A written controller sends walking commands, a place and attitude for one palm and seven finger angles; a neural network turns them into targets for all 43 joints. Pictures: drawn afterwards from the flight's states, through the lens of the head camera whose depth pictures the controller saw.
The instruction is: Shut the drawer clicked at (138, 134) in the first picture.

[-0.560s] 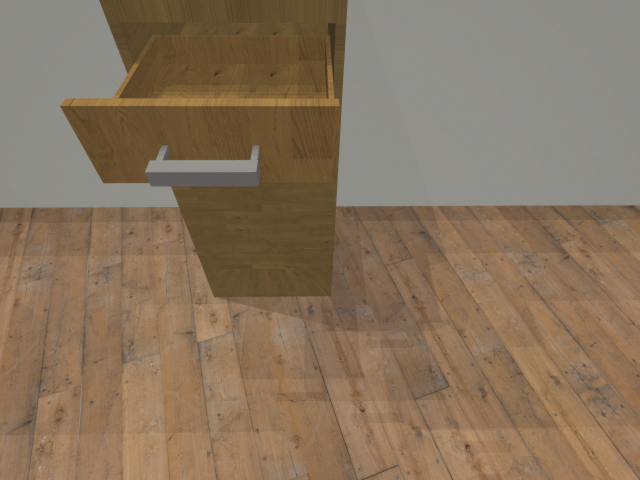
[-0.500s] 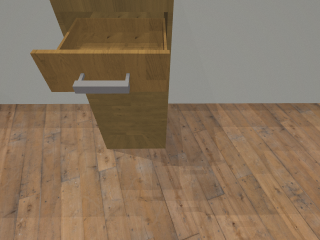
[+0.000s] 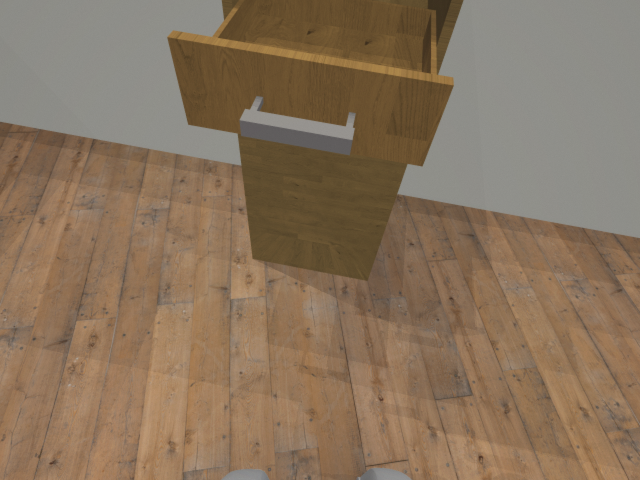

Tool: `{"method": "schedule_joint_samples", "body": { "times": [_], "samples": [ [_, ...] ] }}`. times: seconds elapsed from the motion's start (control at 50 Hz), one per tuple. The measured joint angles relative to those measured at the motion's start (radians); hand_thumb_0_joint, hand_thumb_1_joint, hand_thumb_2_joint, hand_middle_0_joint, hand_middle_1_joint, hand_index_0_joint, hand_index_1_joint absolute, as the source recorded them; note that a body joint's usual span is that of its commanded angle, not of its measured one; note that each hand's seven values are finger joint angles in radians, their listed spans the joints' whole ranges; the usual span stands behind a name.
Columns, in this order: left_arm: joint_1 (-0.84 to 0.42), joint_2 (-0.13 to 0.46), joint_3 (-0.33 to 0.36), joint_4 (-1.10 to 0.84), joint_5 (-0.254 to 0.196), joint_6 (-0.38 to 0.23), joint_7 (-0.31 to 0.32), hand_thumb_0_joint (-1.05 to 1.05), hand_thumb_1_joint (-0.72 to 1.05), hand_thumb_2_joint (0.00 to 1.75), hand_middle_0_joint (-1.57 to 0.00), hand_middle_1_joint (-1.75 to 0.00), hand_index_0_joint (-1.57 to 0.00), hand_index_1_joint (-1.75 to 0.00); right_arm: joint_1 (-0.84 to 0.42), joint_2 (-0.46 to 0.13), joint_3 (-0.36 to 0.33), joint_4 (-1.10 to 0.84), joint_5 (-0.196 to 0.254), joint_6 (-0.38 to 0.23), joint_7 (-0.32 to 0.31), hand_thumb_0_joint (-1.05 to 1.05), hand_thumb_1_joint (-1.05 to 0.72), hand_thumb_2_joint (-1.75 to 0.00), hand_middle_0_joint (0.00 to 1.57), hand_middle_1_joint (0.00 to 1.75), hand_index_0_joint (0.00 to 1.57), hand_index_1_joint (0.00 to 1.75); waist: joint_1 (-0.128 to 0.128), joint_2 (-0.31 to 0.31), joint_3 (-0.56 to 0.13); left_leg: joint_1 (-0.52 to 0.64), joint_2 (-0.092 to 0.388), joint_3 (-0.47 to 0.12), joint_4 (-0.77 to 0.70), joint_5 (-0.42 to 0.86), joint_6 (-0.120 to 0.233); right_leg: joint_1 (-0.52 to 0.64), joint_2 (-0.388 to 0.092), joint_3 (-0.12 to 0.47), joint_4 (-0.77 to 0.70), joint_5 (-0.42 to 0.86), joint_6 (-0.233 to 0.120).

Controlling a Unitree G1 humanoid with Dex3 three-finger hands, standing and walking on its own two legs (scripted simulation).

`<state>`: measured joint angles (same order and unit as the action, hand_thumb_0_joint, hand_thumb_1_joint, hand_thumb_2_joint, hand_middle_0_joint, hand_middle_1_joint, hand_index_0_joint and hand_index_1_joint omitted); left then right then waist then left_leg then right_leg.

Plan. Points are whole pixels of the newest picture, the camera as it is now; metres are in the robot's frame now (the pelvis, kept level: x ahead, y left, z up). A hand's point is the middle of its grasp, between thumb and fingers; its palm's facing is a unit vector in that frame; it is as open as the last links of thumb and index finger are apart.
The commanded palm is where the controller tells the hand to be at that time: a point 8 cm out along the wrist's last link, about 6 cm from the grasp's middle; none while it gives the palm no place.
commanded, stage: stand and wait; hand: left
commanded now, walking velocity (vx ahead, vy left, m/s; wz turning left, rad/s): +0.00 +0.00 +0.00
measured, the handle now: (300, 121) +0.55 +0.06 +0.12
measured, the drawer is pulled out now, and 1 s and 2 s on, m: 0.27 0.27 0.27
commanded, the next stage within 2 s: look at it before walking up in 1.20 s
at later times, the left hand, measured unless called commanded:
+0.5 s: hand out of the picture +0.02 +0.14 -0.16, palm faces +0.02 -0.97 -0.22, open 7.4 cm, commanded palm none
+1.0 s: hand out of the picture +0.05 +0.12 -0.16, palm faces +0.03 -0.98 -0.20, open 7.4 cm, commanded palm none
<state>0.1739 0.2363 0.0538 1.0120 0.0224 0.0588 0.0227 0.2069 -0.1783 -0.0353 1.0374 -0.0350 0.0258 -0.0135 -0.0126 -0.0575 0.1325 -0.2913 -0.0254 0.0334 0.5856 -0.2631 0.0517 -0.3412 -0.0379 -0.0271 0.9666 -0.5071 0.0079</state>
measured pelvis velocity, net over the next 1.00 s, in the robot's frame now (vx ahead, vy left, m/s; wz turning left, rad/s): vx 0.04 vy -0.06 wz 0.01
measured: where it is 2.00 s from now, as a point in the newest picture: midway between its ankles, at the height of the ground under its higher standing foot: outside the picture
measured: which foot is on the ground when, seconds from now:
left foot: down 0.00-1.00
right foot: up 0.00-0.24, down 0.26-1.00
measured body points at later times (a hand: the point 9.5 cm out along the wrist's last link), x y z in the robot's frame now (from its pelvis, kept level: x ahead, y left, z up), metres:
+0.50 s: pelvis +0.01 -0.05 +0.01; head +0.04 -0.06 +0.46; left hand +0.02 +0.19 -0.14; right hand +0.04 -0.29 -0.15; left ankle +0.04 +0.09 -0.73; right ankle +0.00 -0.16 -0.73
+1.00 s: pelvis +0.04 -0.06 +0.01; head +0.06 -0.06 +0.46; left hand +0.05 +0.17 -0.15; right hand +0.04 -0.29 -0.15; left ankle +0.04 +0.09 -0.73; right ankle +0.00 -0.16 -0.73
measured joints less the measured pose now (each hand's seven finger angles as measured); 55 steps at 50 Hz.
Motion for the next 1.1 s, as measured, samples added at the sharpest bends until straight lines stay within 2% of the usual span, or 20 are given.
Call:
{"method": "schedule_joint_samples", "body": {
  "times": [0.06, 0.12, 0.18, 0.22, 0.26, 0.34, 0.4, 0.68, 0.88, 1.1],
  "samples": [
    [-0.003, 0.0, -0.001, -0.003, 0.003, -0.003, -0.005, 0.0, 0.91, 0.89, -0.2, -0.3, -0.2, -0.3, 0.003, 0.008, 0.007, 0.0, 0.001, -0.008, -0.008, 0.01, -0.91, -0.9, 0.2, 0.3, 0.2, 0.3, 0.008, 0.016, -0.007, 0.019, -0.001, -0.019, -0.086, 0.055, -0.004, -0.037, -0.002, 0.032, 0.009, 0.054, 0.011],
    [0.009, 0.0, -0.006, -0.005, 0.003, -0.01, -0.007, 0.0, 0.91, 0.89, -0.2, -0.3, -0.2, -0.3, 0.001, 0.016, 0.011, 0.004, 0.004, -0.01, -0.009, 0.01, -0.91, -0.9, 0.2, 0.3, 0.21, 0.3, 0.015, 0.031, -0.02, 0.034, 0.006, -0.033, -0.147, 0.091, -0.008, -0.028, -0.007, 0.039, -0.078, 0.067, 0.017],
    [0.029, -0.003, -0.014, 0.005, 0.003, -0.015, -0.008, 0.0, 0.91, 0.89, -0.2, -0.3, -0.2, -0.3, -0.004, 0.019, 0.008, 0.009, 0.005, -0.01, -0.009, 0.01, -0.91, -0.9, 0.2, 0.3, 0.21, 0.3, 0.017, 0.042, -0.039, 0.039, 0.013, -0.037, -0.168, 0.101, -0.019, 0.019, -0.009, 0.031, -0.218, 0.078, 0.016],
    [0.046, -0.006, -0.018, 0.015, 0.003, -0.021, -0.008, 0.0, 0.91, 0.89, -0.2, -0.3, -0.2, -0.3, -0.005, 0.016, 0.005, 0.013, 0.008, -0.01, -0.007, 0.01, -0.92, -0.89, 0.2, 0.3, 0.21, 0.3, 0.018, 0.043, -0.051, 0.034, 0.012, -0.037, -0.16, 0.095, -0.028, 0.072, -0.007, 0.026, -0.35, 0.138, 0.013],
    [0.067, 0.0, -0.022, 0.025, 0.005, -0.036, -0.005, 0.0, 0.91, 0.89, -0.2, -0.3, -0.2, -0.3, -0.007, 0.017, 0.004, 0.016, 0.017, -0.011, -0.003, 0.01, -0.92, -0.89, 0.2, 0.3, 0.21, 0.3, 0.024, 0.016, -0.064, 0.018, -0.005, -0.02, -0.127, 0.077, -0.04, 0.119, -0.017, 0.055, -0.479, 0.206, 0.003],
    [0.077, -0.034, -0.041, 0.074, 0.001, -0.039, -0.009, 0.0, 0.91, 0.89, -0.2, -0.3, -0.2, -0.3, -0.02, -0.009, -0.001, 0.033, 0.02, -0.012, 0.004, 0.01, -0.92, -0.9, 0.2, 0.3, 0.21, 0.3, 0.007, 0.059, -0.055, 0.043, 0.016, -0.036, -0.129, 0.072, -0.057, 0.137, 0.006, 0.043, -0.471, 0.231, 0.012],
    [0.085, -0.048, -0.048, 0.091, -0.002, -0.044, -0.008, 0.0, 0.91, 0.89, -0.2, -0.3, -0.2, -0.3, -0.013, -0.017, 0.0, 0.05, 0.021, -0.013, 0.003, 0.01, -0.91, -0.9, 0.2, 0.3, 0.2, 0.3, 0.005, 0.071, -0.062, 0.064, 0.028, -0.042, -0.146, 0.072, -0.067, 0.159, 0.018, 0.037, -0.491, 0.233, 0.005],
    [0.053, -0.069, -0.045, 0.099, -0.009, -0.061, 0.003, 0.0, 0.91, 0.89, -0.2, -0.3, -0.2, -0.3, 0.018, -0.002, 0.011, 0.104, 0.018, -0.016, -0.011, 0.01, -0.91, -0.9, 0.2, 0.3, 0.2, 0.3, 0.0, 0.062, -0.063, 0.103, 0.071, -0.057, -0.181, 0.066, -0.102, 0.208, 0.061, 0.024, -0.547, 0.241, -0.032],
    [0.049, -0.066, -0.038, 0.089, -0.012, -0.061, 0.005, 0.0, 0.91, 0.89, -0.2, -0.3, -0.2, -0.3, 0.031, 0.026, 0.015, 0.107, 0.017, -0.016, -0.016, 0.01, -0.91, -0.9, 0.2, 0.3, 0.2, 0.3, -0.001, 0.057, -0.065, 0.112, 0.083, -0.058, -0.176, 0.051, -0.11, 0.224, 0.073, 0.023, -0.559, 0.235, -0.04],
    [0.069, -0.066, -0.034, 0.089, -0.011, -0.057, 0.006, 0.0, 0.91, 0.89, -0.2, -0.3, -0.2, -0.3, 0.029, 0.034, 0.013, 0.098, 0.018, -0.019, -0.021, 0.01, -0.91, -0.9, 0.2, 0.3, 0.2, 0.3, 0.004, 0.047, -0.071, 0.116, 0.078, -0.054, -0.162, 0.036, -0.103, 0.234, 0.068, 0.027, -0.56, 0.229, -0.033]
  ]
}}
